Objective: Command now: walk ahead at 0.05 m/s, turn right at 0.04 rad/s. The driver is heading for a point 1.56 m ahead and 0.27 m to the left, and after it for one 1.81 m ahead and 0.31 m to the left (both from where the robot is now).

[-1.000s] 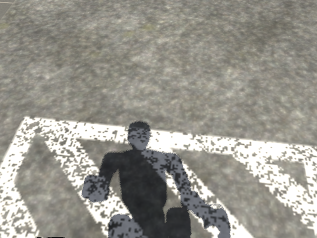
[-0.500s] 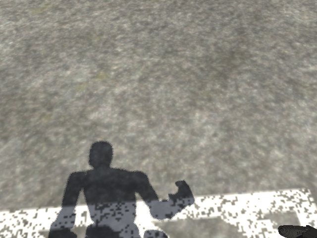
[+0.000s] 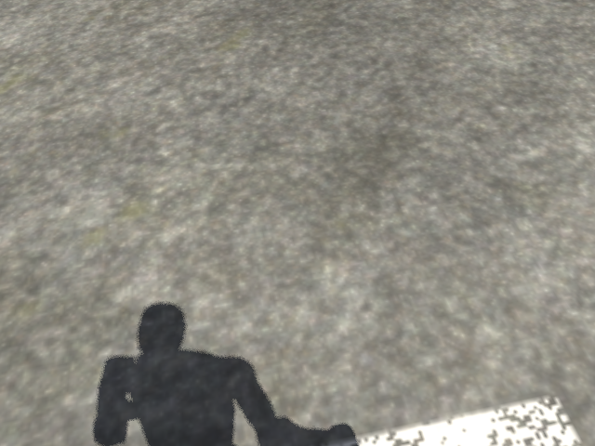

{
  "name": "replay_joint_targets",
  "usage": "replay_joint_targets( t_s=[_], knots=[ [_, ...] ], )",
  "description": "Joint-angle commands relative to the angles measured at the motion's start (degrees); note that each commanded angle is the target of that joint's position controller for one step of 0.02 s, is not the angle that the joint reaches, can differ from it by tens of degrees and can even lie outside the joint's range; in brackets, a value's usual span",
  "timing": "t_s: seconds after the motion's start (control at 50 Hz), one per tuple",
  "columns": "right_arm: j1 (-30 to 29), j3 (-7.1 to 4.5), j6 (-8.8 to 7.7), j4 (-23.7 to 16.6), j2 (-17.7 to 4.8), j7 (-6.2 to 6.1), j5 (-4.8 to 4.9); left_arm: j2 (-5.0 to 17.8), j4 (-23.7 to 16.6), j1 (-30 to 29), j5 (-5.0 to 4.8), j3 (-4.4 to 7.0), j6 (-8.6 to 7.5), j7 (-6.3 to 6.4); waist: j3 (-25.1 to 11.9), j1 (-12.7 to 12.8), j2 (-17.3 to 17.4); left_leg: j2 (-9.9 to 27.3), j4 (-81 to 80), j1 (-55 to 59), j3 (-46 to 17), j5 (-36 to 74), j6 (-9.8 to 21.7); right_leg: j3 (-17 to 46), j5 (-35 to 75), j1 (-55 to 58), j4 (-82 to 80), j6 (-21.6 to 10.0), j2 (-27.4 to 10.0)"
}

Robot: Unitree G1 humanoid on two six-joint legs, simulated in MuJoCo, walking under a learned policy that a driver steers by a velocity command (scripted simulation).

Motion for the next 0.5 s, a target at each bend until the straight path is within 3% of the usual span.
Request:
replay_joint_targets(
  t_s=[0.02, 0.08, 0.22, 0.5],
  knots=[
    [2.4, -1.54, 0.02, -1.4, -6.9, -0.62, 0.27, 7.3, -2.4, 0.2, -0.15, 2.02, -1.06, 0.09, -5.5, 0.5, -3.8, 2.4, -2.7, -4.2, -1.6, 13.7, 0.1, 6.6, 28.5, 11.7, -1.6, -4.7, -6.2],
    [1.8, -1.59, 0.52, -0.4, -6.7, -0.95, 0.44, 7.2, -1.3, -0.2, -0.24, 2.14, -1.06, 0.14, -5.9, 0.5, -2.8, 2.4, -2.7, -2.9, -1.6, 14.3, -0.2, 6.5, 30.3, 12.3, -1.4, -5.0, -6.0],
    [1.3, -1.81, 1.67, 2.4, -6.5, -1.68, 0.46, 6.9, 2.2, -1.0, -0.34, 2.35, -0.90, 0.23, -4.0, 0.2, -1.6, 2.3, -4.0, -1.4, -1.4, 12.0, -0.4, 5.6, 23.3, 10.5, -3.1, -4.6, -5.0],
    [3.7, -1.56, 1.03, 8.1, -5.3, -2.43, 0.44, 6.7, 10.3, -1.2, -0.57, 2.34, -0.35, 1.51, 0.2, 0.7, -1.8, 1.7, -6.0, -4.4, -0.7, 5.4, 0.0, 4.2, 8.3, 8.9, -6.4, -3.2, -3.3]
  ],
)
